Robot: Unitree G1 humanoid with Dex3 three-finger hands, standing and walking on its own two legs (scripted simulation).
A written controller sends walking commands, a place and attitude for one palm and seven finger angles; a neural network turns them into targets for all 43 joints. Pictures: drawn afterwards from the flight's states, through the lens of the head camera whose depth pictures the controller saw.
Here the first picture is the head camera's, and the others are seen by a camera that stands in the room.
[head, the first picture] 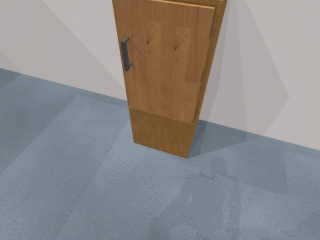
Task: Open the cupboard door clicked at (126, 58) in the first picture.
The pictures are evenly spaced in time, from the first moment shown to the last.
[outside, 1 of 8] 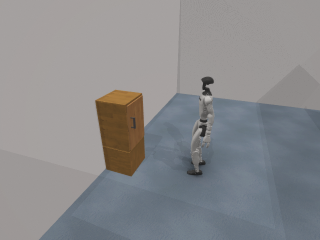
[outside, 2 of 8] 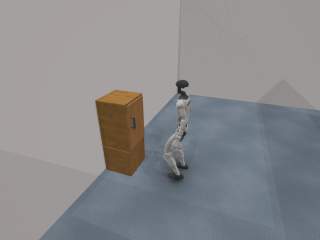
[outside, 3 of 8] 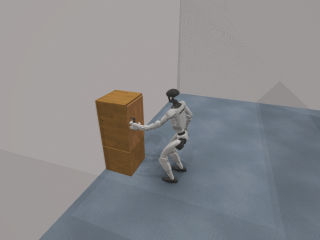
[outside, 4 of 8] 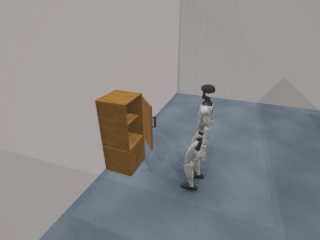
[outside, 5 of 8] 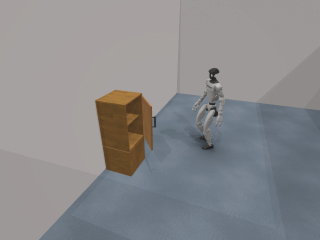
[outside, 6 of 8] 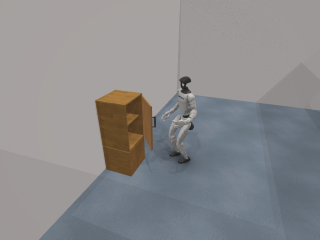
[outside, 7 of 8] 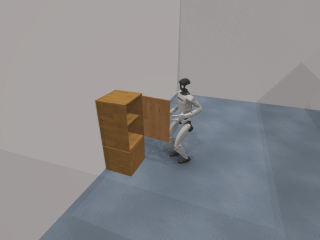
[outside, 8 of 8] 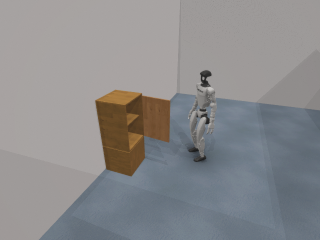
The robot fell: no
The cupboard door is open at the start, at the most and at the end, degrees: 0 86 84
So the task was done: yes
